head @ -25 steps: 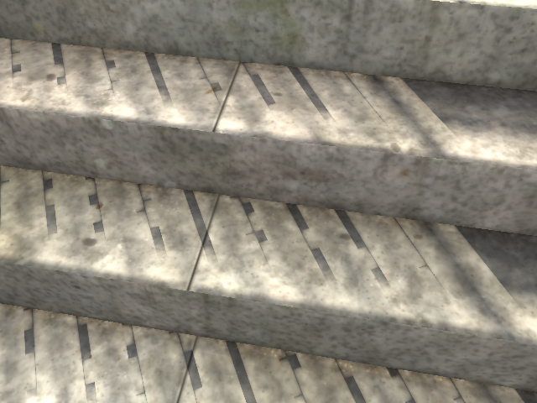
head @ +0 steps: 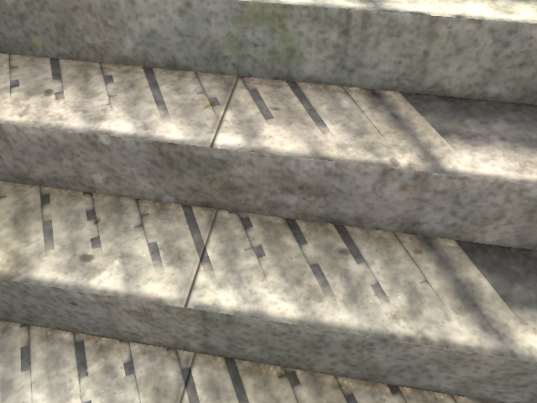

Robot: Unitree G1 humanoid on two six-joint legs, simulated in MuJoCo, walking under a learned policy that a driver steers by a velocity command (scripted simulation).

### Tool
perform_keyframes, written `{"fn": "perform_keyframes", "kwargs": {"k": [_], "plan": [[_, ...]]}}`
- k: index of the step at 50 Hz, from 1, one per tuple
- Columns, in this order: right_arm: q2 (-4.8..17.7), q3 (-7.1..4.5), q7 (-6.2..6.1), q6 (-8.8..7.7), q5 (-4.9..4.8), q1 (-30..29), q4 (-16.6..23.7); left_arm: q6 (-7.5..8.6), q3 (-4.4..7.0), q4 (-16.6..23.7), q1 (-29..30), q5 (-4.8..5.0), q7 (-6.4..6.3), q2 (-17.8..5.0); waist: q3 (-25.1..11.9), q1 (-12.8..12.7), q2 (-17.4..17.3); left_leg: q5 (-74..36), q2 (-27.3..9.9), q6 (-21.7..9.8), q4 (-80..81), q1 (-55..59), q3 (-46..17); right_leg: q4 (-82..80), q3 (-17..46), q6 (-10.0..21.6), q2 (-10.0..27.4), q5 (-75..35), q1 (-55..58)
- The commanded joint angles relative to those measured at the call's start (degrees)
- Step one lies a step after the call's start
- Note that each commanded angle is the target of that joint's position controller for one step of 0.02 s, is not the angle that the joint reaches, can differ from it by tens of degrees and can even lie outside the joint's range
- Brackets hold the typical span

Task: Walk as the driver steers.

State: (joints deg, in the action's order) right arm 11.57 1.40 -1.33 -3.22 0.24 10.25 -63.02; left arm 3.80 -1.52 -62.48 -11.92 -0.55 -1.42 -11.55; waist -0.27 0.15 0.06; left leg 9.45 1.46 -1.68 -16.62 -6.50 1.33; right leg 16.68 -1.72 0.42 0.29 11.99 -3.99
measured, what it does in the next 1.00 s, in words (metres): stands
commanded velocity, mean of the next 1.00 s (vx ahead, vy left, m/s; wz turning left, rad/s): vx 0.47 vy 0.00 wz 0.00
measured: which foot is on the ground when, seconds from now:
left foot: down 0.00-1.00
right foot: down 0.00-1.00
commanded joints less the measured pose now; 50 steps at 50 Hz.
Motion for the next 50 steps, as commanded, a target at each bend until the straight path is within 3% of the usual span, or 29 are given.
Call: {"fn": "perform_keyframes", "kwargs": {"k": [1,16,50], "plan": [[5.8,-0.74,0.0,-1.21,0.04,-2.4,3.3,0.87,0.98,2.7,1.6,0.23,-0.07,-5.8,0.6,0.0,0.3,-10.8,-7.2,-1.8,2.3,1.4,-6.1,-3.2,5.1,2.0,6.1,-10.4,-1.3],[7.3,-0.43,0.1,-1.45,0.06,-9.2,6.7,0.86,0.87,5.7,8.8,0.31,-0.03,-7.6,-4.1,-0.2,0.0,-20.6,-8.9,-0.6,3.0,5.3,-6.2,-4.5,5.4,1.0,7.6,-21.0,3.3],[10.1,0.7,0.88,-1.76,0.1,-13.1,7.1,1.26,-0.48,5.4,13.5,0.36,0.88,-10.5,-4.2,-0.1,-0.1,-14.3,-9.5,0.6,6.1,5.0,-6.4,-7.3,6.3,0.7,7.9,-15.2,2.8]]}}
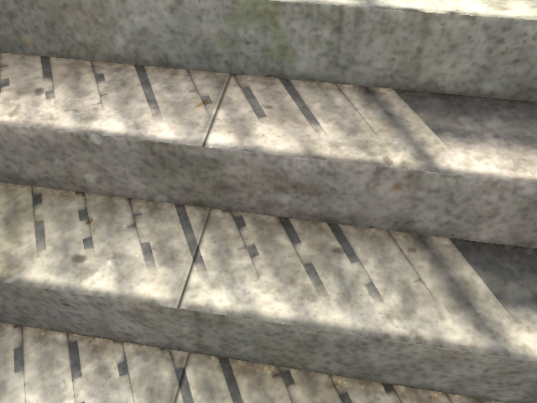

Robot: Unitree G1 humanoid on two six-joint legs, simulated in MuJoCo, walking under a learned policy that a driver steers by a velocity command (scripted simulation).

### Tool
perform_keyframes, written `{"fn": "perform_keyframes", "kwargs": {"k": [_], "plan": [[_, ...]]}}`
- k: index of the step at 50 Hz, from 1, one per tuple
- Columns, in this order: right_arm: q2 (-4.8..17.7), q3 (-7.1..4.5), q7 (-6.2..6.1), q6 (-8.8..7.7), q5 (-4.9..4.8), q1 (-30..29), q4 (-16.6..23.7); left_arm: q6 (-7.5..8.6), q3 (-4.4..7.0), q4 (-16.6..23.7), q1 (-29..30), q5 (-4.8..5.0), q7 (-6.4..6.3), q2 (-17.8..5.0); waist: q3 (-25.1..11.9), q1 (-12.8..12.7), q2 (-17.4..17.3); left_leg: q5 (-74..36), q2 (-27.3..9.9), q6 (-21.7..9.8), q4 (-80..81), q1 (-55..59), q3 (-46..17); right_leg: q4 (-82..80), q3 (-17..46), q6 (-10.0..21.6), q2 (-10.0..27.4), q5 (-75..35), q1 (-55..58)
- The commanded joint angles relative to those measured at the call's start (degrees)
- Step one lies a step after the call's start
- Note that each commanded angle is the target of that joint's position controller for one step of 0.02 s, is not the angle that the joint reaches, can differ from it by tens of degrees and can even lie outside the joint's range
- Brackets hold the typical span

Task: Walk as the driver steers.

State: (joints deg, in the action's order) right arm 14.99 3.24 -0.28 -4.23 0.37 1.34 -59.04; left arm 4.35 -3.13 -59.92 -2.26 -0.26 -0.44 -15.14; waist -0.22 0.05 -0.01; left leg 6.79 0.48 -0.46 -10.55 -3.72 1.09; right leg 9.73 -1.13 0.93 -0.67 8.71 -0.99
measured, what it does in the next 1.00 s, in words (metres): stands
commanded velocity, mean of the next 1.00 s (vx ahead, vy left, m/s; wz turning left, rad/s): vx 0.50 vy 0.00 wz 0.00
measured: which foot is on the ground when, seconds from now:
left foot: down 0.00-1.00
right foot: down 0.00-1.00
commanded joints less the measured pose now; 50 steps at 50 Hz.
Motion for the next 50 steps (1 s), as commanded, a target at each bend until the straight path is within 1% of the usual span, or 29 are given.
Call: {"fn": "perform_keyframes", "kwargs": {"k": [1,24,50], "plan": [[6.7,-1.11,-0.16,-0.76,-0.04,-4.2,3.1,0.71,1.1,2.8,3.9,0.06,-0.09,-6.9,-4.3,0.0,0.0,-11.6,-8.6,-0.6,0.0,2.2,-6.1,-0.4,5.7,0.2,8.8,-11.9,-0.2],[7.5,-0.84,-0.01,-0.67,-0.07,-4.4,3.0,0.73,0.61,2.2,4.4,0.09,0.02,-7.9,-4.5,0.0,0.0,-11.5,-8.8,-0.1,0.1,2.4,-6.0,-0.4,6.1,0.3,8.8,-12.6,-0.1],[8.0,-0.74,-0.07,-0.47,-0.05,-4.4,3.0,0.54,0.6,2.6,4.4,0.06,0.07,-8.6,-4.7,0.0,0.0,-11.9,-8.9,0.2,-0.5,2.1,-5.6,0.0,6.4,0.5,8.7,-14.8,0.6]]}}
Over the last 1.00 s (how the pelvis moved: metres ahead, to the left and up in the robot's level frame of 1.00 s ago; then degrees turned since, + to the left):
0.01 -0.01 0.00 -1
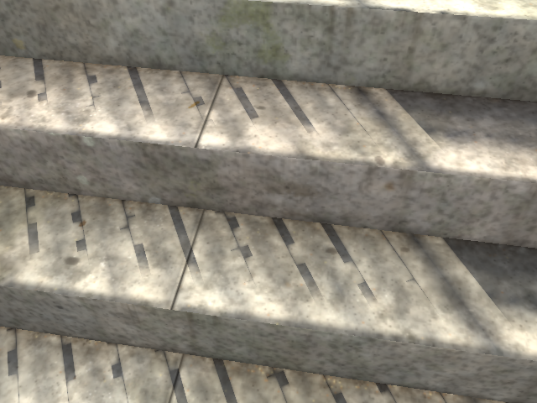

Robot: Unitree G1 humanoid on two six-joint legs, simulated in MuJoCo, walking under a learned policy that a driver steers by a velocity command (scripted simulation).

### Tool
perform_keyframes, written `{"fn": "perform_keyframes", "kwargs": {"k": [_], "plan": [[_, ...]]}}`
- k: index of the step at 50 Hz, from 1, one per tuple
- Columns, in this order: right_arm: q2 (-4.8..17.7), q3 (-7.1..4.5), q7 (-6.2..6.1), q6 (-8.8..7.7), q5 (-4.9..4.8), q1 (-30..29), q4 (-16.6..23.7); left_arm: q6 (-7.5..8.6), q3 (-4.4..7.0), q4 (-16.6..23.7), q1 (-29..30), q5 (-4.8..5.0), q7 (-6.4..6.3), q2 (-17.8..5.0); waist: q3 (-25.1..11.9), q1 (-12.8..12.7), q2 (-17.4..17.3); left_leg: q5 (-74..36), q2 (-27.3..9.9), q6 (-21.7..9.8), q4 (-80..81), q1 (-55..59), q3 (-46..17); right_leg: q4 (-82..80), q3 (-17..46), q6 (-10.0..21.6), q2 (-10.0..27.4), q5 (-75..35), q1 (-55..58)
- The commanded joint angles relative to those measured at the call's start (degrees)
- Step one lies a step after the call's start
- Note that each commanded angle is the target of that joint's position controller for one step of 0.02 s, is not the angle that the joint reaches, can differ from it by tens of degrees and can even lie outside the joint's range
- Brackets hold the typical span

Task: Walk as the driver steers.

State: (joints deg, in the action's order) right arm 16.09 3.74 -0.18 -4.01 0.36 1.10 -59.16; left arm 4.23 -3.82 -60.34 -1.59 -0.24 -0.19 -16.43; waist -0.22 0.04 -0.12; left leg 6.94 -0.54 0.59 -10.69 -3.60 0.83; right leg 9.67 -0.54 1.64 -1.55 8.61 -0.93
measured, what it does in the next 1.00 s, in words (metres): stands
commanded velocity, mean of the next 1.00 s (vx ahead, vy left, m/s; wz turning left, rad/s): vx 0.29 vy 0.00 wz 0.00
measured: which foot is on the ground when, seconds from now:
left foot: down 0.00-1.00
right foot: down 0.00-1.00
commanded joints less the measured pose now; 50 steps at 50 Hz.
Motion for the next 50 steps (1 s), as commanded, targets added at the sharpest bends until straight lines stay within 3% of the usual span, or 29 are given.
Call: {"fn": "perform_keyframes", "kwargs": {"k": [1,18,29,50], "plan": [[6.9,-1.24,-0.17,-0.68,-0.03,-4.2,3.2,0.65,1.29,3.0,3.7,0.04,-0.17,-7.4,-4.7,0.0,0.1,-12.1,-7.9,-0.8,-0.3,2.0,-5.3,0.1,5.8,-0.2,9.6,-14.7,0.5],[6.9,-1.27,-0.18,-0.62,-0.03,-4.2,3.2,0.61,1.29,3.2,3.7,0.04,-0.17,-7.4,-4.6,0.0,0.1,-11.7,-7.9,-0.6,-0.3,2.0,-5.2,0.0,6.0,-0.2,9.5,-14.3,0.3],[7.3,-2.16,-0.31,0.15,-0.01,-0.7,1.3,-0.25,2.12,1.1,0.4,0.14,-0.34,-7.9,-3.0,0.2,-0.1,-11.5,-7.6,-0.8,-2.9,1.3,-4.9,2.4,5.6,0.0,9.0,-13.3,-1.4],[6.5,-3.14,-0.54,1.7,0.16,4.5,-1.2,-1.59,2.72,-1.3,-3.9,0.01,-0.75,-6.9,-0.6,0.2,0.0,-7.2,-7.3,-0.6,-4.0,-1.4,-5.4,3.7,6.0,0.1,8.6,-7.4,-4.4]]}}
Over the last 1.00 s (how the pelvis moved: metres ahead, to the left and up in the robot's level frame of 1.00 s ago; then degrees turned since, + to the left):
0.00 -0.01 0.00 0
